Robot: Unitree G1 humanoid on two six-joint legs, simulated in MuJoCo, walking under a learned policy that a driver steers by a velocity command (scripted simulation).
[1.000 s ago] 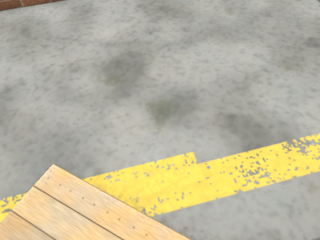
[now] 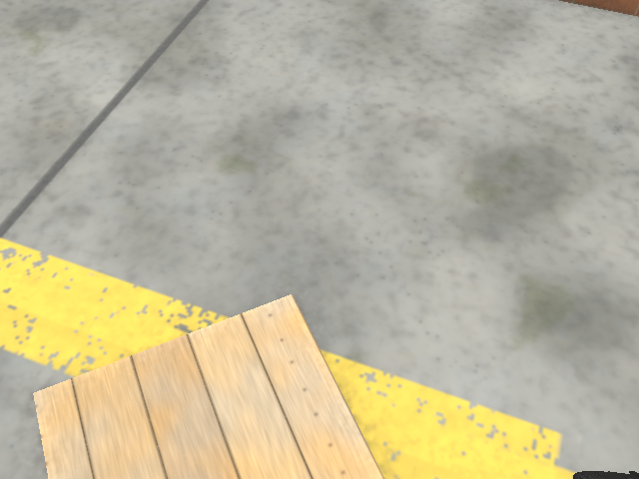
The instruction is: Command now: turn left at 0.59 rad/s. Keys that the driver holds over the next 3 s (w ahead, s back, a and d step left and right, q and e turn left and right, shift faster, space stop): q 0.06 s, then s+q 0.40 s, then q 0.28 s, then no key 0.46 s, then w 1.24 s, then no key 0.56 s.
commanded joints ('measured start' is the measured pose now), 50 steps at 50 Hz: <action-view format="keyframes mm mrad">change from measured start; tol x16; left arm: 1 -38 186 48 -54 -26 -10 -1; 31 141 168 63 3 16 8 -3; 35 -207 57 13 -150 39 -19 25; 42 69 84 -3 -150 28 16 67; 50 12 108 16 -135 3 11 40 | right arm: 1 75 -105 -43 -50 0 -12 12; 4 106 -303 -92 -82 -36 -30 -8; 50 71 -54 -32 60 -5 -7 -35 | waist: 1 -58 -173 -182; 4 -54 294 -164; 30 -35 156 -145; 32 -51 -318 -116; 37 -111 -115 -49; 50 -4 -189 -62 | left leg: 1 140 -45 59 -260 132 65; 4 405 349 -530 -380 736 382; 11 292 153 -288 -302 943 280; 23 275 131 -533 -331 610 248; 29 177 24 -609 -394 -34 174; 31 -83 -152 -441 -199 -257 80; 33 -175 -200 -272 434 -168 9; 37 -203 -202 -181 808 -20 -38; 43 -276 -178 -201 455 -13 -112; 50 29 -42 -91 8 -91 -71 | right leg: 1 145 -229 146 -4 293 -163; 4 -425 52 60 560 -463 70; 10 -354 74 213 810 -245 109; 24 -157 134 277 390 -249 95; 30 113 110 247 -125 -21 35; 32 93 -262 651 -191 0 -207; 37 -6 -131 314 -121 74 -134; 43 277 -202 399 -97 13 -242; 50 103 -177 353 -100 26 -232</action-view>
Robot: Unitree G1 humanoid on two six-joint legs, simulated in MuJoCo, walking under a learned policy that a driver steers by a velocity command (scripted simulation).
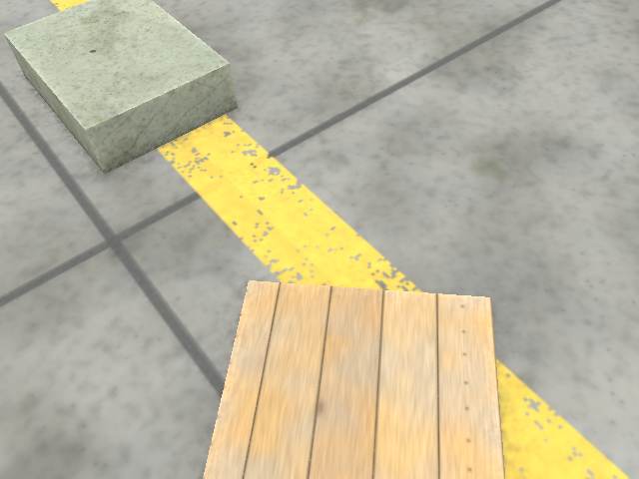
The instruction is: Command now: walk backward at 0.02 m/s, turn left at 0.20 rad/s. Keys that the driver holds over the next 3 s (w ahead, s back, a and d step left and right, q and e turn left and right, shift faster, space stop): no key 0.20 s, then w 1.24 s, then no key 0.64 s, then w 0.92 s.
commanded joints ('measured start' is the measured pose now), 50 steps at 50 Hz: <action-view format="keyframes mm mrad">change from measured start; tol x32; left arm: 1 -10 203 67 -38 -13 -5 -3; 24 573 46 45 274 15 -21 -55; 50 189 78 18 111 -43 -128 -65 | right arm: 1 -12 -36 5 -63 -3 -22 23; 39 -460 97 58 -118 20 -123 105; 50 148 -112 -24 77 -4 -129 61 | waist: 1 23 -207 -52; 11 63 212 -219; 28 -9 -84 223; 46 -137 -305 -130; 50 -177 150 -312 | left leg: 1 29 71 43 -269 -14 39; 10 286 297 -101 -518 611 317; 13 116 286 -150 -644 -38 303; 20 107 260 -92 -668 28 247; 25 -384 -54 126 348 -345 131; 28 -737 65 -71 523 12 157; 41 -436 59 296 -53 250 145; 47 237 -46 303 -307 150 265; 50 650 397 -711 -702 -288 411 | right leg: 1 55 -218 260 -168 108 -167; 14 -240 39 32 882 -210 191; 23 217 -43 -113 -201 -95 42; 25 436 -146 79 56 72 55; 28 88 -521 779 -493 -661 -203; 41 395 -227 12 -480 328 -117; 47 351 -243 -45 110 1114 -62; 49 -347 23 102 735 -276 -6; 50 -463 69 305 905 -239 -33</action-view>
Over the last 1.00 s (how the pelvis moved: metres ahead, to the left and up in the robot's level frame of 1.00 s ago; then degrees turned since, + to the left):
-0.10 -0.07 0.00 32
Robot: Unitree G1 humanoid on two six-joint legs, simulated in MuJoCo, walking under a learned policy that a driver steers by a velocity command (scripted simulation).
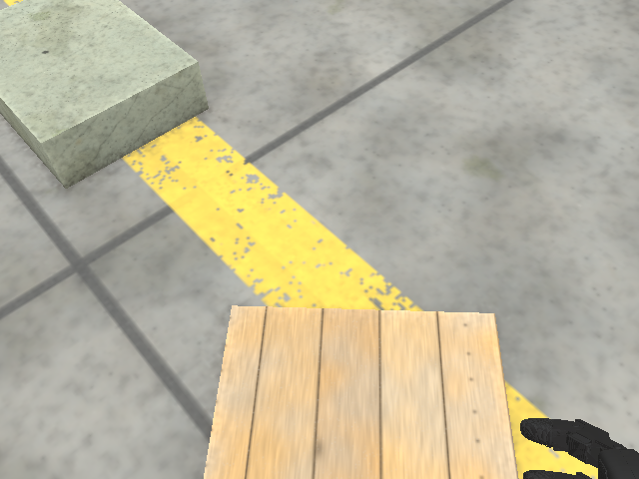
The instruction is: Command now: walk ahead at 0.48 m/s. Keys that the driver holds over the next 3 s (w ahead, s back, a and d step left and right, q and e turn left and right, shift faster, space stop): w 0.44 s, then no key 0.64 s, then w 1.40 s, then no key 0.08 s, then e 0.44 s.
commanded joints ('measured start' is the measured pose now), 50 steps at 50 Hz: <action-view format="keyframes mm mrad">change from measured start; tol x32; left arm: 1 -168 99 30 -203 -64 -90 -20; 19 -662 79 6 -342 -26 -72 -65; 26 -118 320 80 -190 49 -84 -60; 50 -329 129 1 -24 21 -11 -12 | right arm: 1 300 -153 -51 84 -36 -47 -19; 26 581 -40 20 182 -49 -35 -43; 50 141 -142 -13 145 -50 28 -76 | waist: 1 -76 175 -142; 21 -47 93 41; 27 130 -177 -617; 30 51 -1 -216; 50 49 109 -77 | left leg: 1 631 409 -880 -543 -391 192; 7 241 212 -308 -610 106 114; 20 637 282 -205 -540 379 81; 24 653 226 -154 -135 901 7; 27 -26 -60 -371 714 -381 -117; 50 246 127 -274 -307 84 -75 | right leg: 1 -757 73 192 685 203 -55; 21 -687 -3 -28 -284 624 -7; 24 -292 89 -86 -324 639 -82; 26 467 -359 534 -267 1055 -352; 36 -276 -133 29 -514 1253 -211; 50 -242 43 -20 -405 349 4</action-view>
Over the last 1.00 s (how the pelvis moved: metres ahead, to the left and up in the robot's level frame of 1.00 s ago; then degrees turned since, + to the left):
0.13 0.04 -0.04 -1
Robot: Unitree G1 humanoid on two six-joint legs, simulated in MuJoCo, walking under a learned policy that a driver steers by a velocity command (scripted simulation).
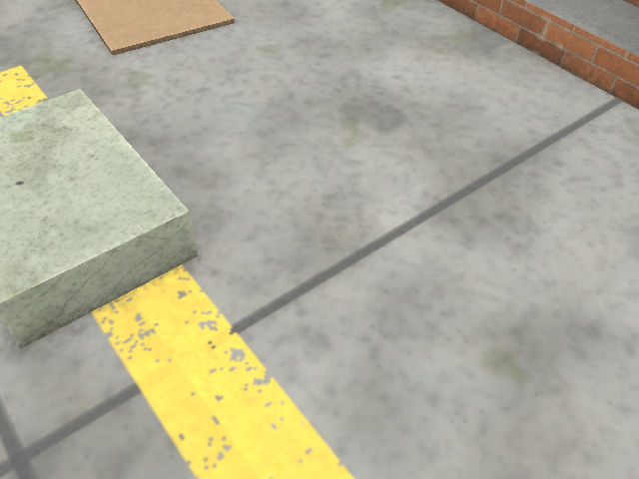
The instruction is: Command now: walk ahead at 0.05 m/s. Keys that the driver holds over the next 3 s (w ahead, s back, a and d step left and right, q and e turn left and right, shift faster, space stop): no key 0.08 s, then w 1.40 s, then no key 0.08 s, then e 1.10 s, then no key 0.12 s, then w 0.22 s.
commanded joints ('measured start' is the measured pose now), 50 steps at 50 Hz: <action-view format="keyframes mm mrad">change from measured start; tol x32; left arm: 1 18 105 20 -19 -1 14 17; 50 1 114 56 -7 -6 -80 -49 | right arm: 1 -31 -106 -23 -31 -2 -25 8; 19 370 -267 -91 160 35 -126 50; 50 154 -108 -45 48 28 -112 11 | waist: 1 7 82 -23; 42 100 39 -96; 44 49 -351 -294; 50 -49 -46 -47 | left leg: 1 60 32 -50 -96 119 56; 14 -267 -25 60 184 -189 120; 20 575 314 -552 -236 224 344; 37 391 202 -34 -290 260 178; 42 220 116 12 254 530 119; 44 -241 -116 -62 963 -492 57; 50 -297 97 -55 808 -130 73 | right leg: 1 -18 -71 63 -63 0 -1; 11 15 -214 291 -134 -469 -140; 16 57 -335 379 -115 -109 -176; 22 -636 -90 157 749 -214 -12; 41 -6 -22 18 -32 179 -54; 44 594 -354 529 135 506 -205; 45 650 -453 791 -107 182 -309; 50 84 -310 414 -215 329 -205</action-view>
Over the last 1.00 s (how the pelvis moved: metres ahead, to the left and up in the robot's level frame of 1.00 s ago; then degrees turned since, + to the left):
0.45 -0.03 0.04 1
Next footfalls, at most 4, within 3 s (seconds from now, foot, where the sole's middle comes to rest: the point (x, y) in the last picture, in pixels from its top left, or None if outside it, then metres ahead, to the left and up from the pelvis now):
0.86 right None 0.46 -0.12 -0.82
1.40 left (304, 372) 0.79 0.07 -0.82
1.88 right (393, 326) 0.93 -0.15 -0.82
2.34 left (307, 314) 0.96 0.07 -0.82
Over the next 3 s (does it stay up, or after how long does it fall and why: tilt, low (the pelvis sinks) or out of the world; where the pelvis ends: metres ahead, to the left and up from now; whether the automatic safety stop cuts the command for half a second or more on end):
stays up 0.86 -0.06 -0.03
